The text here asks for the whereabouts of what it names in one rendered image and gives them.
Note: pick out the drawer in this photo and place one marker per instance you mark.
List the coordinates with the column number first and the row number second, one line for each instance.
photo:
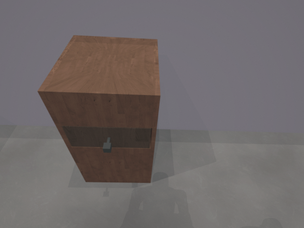
column 121, row 137

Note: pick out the handle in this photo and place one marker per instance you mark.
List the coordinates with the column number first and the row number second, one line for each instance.
column 107, row 146

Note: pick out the cabinet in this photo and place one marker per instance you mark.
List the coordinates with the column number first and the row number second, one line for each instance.
column 106, row 82

